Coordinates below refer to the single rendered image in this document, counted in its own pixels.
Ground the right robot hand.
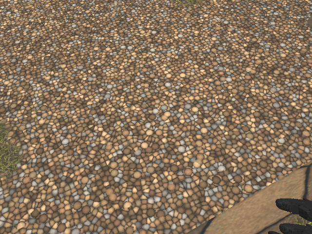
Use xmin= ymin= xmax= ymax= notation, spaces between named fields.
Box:
xmin=268 ymin=198 xmax=312 ymax=234

